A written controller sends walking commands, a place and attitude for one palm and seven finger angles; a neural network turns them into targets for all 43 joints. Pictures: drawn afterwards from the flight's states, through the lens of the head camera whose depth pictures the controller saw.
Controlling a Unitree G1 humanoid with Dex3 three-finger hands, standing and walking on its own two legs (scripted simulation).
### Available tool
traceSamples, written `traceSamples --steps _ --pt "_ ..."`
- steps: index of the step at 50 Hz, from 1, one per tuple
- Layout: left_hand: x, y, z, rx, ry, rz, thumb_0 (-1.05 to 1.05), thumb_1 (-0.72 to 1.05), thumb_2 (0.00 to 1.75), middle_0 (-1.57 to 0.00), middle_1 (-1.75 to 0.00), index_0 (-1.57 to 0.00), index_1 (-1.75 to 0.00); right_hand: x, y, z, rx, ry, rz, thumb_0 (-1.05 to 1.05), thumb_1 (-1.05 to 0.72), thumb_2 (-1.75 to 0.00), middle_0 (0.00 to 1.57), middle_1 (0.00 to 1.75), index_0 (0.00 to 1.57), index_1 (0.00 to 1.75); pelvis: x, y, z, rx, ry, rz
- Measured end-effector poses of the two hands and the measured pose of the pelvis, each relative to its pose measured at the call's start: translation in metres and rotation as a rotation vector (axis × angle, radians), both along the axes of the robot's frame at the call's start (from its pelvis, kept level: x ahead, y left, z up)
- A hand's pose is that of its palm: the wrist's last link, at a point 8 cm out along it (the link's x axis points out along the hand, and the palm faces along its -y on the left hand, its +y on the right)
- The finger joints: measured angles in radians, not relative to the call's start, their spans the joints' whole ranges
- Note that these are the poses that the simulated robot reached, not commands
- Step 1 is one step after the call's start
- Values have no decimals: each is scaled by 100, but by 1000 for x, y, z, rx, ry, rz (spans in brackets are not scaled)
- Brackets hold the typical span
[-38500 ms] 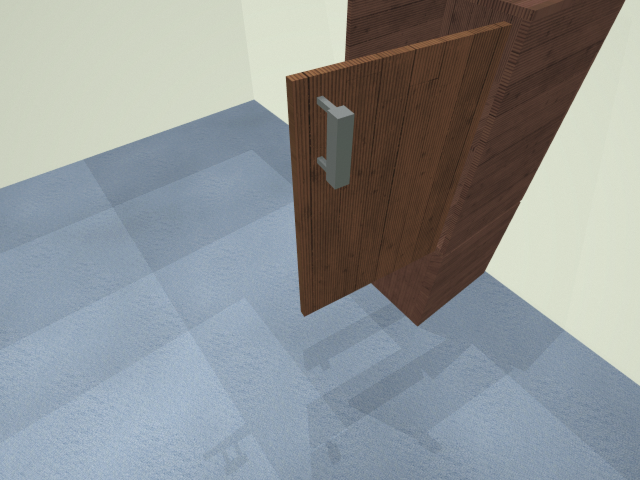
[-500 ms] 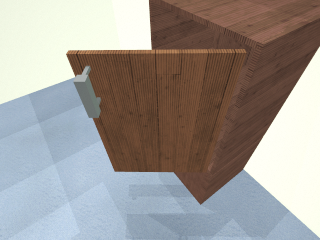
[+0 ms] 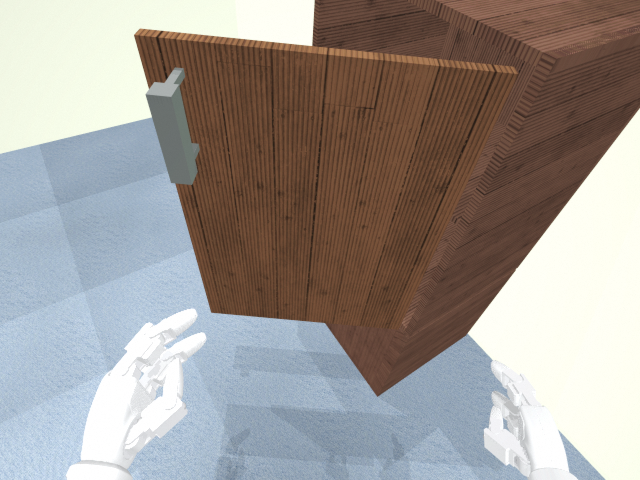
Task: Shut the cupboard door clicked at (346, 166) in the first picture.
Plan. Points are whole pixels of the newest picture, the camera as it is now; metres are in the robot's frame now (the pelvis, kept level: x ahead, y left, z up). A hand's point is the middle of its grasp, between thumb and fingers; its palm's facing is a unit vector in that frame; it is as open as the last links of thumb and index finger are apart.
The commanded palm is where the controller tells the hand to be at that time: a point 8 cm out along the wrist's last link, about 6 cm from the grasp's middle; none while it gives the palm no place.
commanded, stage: raise the hand and make a fist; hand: left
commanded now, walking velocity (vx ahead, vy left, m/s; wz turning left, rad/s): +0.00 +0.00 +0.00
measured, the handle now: (180, 126) +0.47 +0.21 +0.20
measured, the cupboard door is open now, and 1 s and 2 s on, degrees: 53 53 53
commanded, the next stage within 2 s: bring the fist close to the handle in 1.56 s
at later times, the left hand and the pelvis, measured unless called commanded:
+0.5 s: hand (136, 376) +0.20 +0.20 +0.10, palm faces +0.08 -1.00 -0.05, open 4.1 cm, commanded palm +0.16 +0.24 +0.10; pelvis -0.01 -0.01 +0.00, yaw +0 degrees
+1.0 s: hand (91, 319) +0.22 +0.22 +0.18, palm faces +0.02 -1.00 -0.07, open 3.0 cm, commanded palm +0.19 +0.27 +0.18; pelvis +0.00 +0.02 +0.03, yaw +2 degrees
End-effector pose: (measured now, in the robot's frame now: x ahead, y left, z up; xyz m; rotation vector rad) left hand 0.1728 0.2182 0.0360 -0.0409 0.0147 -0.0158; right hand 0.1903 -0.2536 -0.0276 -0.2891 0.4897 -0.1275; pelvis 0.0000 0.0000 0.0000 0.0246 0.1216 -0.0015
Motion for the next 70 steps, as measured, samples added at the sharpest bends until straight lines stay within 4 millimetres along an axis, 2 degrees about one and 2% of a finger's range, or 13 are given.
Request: traceSamples --steps 4,8,13,18,22,27,31,37,44,48,54,62,70 --pt "-55 23 -28 51 177 94 1 90 90 -43 -55 -44 -55 30 6 7 -28 -77 96 1 -91 -90 19 29 19 30 -8 -9 -13 -20 11 29" --pt "-78 39 1 113 50 216 2 90 90 -50 -63 -50 -63 41 24 -5 -5 -109 173 1 -91 -90 19 29 19 30 -15 -13 -21 -47 12 62" --pt "-42 16 48 105 -227 76 2 90 90 -59 -73 -59 -72 20 46 -34 75 -52 190 1 -90 -90 20 29 20 30 -25 -15 -24 -64 -9 75" --pt "5 -7 43 109 -24 -141 1 90 90 -68 -83 -68 -82 -29 45 -48 160 65 71 1 -90 -90 20 30 20 30 -25 -15 -12 -39 -22 41" --pt "10 10 46 75 96 -36 1 90 90 -76 -91 -76 -90 -62 30 -49 161 135 -37 2 -90 -90 20 30 20 30 -18 -12 -1 -24 -39 14" --pt "-5 39 79 116 -40 133 2 90 90 -85 -101 -85 -100 -80 13 -45 95 188 -51 2 -90 -90 20 30 20 30 -10 -5 7 -24 -45 15" --pt "-9 37 88 114 -91 82 1 90 90 -92 -109 -92 -108 -71 9 -38 48 169 -13 2 -90 -90 20 29 20 30 -10 2 10 -34 -56 31" --pt "4 28 85 105 -24 -24 1 90 90 -103 -121 -103 -120 -35 25 -14 44 38 6 2 -90 -90 20 29 20 30 -7 12 16 -37 -77 27" --pt "13 55 135 126 -177 85 2 89 90 -116 -135 -116 -134 4 63 11 100 -78 103 2 -90 -90 20 29 20 30 2 18 24 -40 -120 32" --pt "18 55 145 114 -150 59 1 90 90 -122 -142 -123 -141 15 81 15 130 -80 149 1 -90 -90 20 29 20 30 3 21 29 -41 -141 38" --pt "24 54 142 120 -29 19 1 90 90 -128 -147 -128 -147 15 90 15 139 -37 159 1 -90 -90 20 30 20 30 2 22 34 -35 -162 37" --pt "27 67 188 131 -185 79 1 90 90 -130 -149 -130 -149 4 81 12 129 3 152 2 -90 -90 20 30 20 30 0 18 38 -34 -192 39" --pt "26 44 148 87 27 13 1 90 90 -130 -150 -130 -150 -9 59 12 126 20 84 2 -90 -90 20 30 20 30 -8 13 39 -27 -196 23"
